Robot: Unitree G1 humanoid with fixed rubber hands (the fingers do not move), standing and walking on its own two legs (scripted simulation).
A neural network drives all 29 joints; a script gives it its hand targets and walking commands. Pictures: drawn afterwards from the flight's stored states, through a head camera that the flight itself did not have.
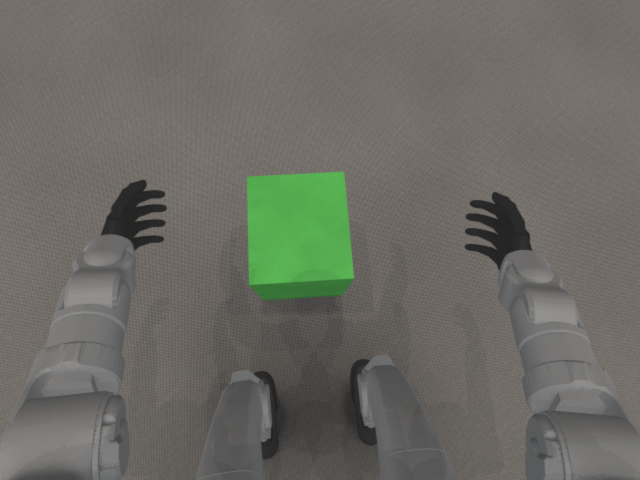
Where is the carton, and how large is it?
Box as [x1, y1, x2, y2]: [247, 172, 353, 299]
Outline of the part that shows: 343,172 247,177 249,285 263,299 342,294 352,280 353,272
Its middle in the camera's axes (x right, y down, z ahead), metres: -0.05 +0.02 +0.98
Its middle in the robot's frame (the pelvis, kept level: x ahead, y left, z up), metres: +0.51 +0.00 -0.55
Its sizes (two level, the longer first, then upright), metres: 0.245 0.220 0.286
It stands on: the floor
